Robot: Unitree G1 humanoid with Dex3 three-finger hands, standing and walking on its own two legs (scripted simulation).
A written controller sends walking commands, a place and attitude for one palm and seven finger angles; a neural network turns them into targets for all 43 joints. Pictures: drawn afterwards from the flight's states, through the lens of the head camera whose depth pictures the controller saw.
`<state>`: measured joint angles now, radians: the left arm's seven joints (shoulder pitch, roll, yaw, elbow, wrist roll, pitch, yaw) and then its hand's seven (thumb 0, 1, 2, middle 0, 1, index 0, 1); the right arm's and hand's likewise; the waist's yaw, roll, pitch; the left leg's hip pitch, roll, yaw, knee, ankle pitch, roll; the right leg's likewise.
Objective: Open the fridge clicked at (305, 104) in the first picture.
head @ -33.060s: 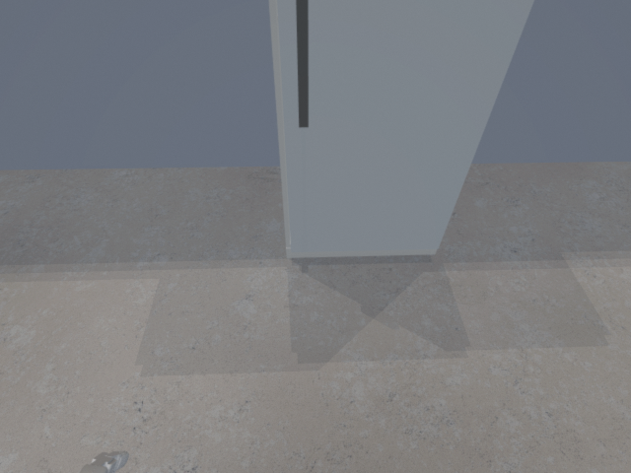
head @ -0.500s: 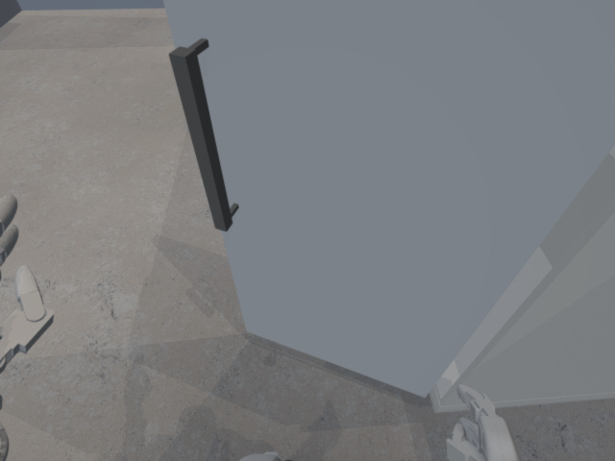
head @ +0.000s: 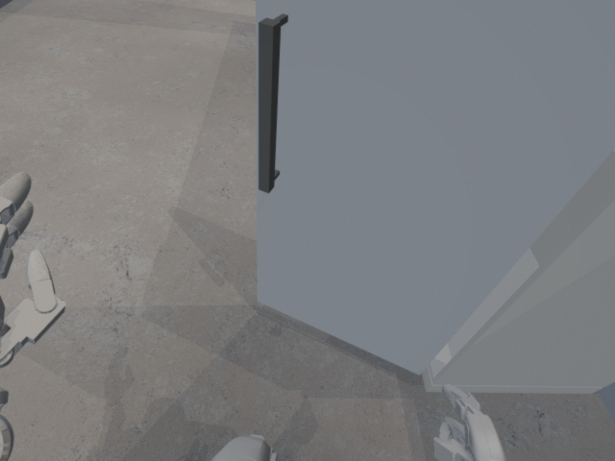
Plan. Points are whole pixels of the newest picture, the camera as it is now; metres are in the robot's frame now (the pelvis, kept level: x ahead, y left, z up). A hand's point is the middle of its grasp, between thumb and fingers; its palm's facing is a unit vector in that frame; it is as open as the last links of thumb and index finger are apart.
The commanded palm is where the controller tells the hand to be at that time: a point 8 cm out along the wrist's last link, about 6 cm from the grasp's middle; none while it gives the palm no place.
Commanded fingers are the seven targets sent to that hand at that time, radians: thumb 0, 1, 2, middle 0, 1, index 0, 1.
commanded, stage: stop stepping back and stand still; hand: left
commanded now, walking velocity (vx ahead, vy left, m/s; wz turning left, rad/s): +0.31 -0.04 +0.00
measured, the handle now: (273, 114) +0.67 +0.18 +0.09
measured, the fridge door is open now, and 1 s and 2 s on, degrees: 65 65 65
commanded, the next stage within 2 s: let the arm hang, fingers relaxed in 0.88 s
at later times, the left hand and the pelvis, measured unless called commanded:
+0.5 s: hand out of the picture +0.09 +0.31 +0.18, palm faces +0.47 -0.81 -0.34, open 7.4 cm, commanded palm +0.04 +0.33 +0.18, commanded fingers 0.00 0.90 0.90 -0.20 -0.30 -0.20 -0.30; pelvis -0.11 +0.04 +0.00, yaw -2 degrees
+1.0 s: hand out of the picture +0.08 +0.33 +0.16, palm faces +0.45 -0.80 -0.40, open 7.4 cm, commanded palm none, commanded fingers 0.00 0.90 0.90 -0.20 -0.30 -0.20 -0.30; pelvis -0.12 +0.06 -0.01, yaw -1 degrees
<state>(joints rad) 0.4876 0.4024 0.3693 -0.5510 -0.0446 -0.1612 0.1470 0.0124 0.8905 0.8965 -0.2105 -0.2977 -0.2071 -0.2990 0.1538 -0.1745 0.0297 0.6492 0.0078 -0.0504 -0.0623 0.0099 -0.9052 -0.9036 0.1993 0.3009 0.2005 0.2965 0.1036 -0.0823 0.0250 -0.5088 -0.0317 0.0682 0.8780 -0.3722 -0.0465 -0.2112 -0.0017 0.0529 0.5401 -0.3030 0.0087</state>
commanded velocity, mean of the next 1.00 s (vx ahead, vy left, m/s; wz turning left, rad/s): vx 0.16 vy -0.06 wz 0.00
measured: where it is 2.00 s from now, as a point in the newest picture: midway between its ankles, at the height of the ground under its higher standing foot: outside the picture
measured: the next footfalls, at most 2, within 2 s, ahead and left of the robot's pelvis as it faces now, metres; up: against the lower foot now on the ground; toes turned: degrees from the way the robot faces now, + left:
left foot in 0.06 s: +0.06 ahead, +0.12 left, +0.00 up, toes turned +4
right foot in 0.34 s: -0.07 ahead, -0.05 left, +0.00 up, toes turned +2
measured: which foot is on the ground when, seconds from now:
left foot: up 0.00-0.04, down 0.06-0.34, up 0.36-0.56, down 0.58-1.00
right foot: down 0.00-0.06, up 0.08-0.32, down 0.34-1.00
